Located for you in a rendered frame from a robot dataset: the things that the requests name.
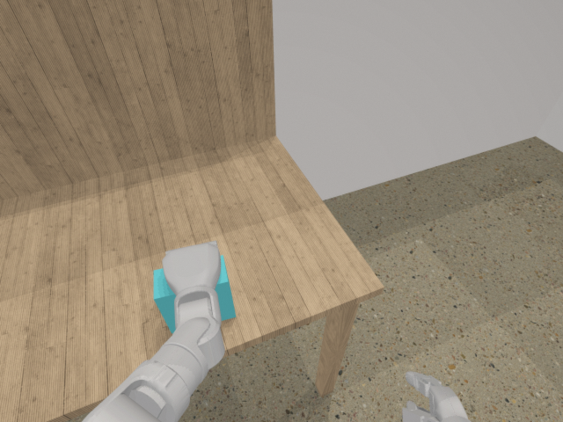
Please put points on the right robot hand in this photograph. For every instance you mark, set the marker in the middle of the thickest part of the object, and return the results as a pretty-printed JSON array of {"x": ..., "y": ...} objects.
[{"x": 443, "y": 402}]

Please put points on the table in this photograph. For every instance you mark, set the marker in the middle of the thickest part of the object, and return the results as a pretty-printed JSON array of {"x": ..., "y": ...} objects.
[{"x": 129, "y": 128}]

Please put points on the left robot hand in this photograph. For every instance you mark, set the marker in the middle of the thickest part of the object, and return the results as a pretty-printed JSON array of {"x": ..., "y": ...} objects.
[{"x": 191, "y": 266}]

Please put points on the robot left upper arm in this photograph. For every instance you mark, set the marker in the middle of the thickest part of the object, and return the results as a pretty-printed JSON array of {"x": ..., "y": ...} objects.
[{"x": 125, "y": 409}]

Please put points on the robot left forearm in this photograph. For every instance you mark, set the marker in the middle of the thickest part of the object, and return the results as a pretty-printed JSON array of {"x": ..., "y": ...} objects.
[{"x": 163, "y": 385}]

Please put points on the sponge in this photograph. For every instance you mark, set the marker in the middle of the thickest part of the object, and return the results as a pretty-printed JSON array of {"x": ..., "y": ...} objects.
[{"x": 164, "y": 297}]

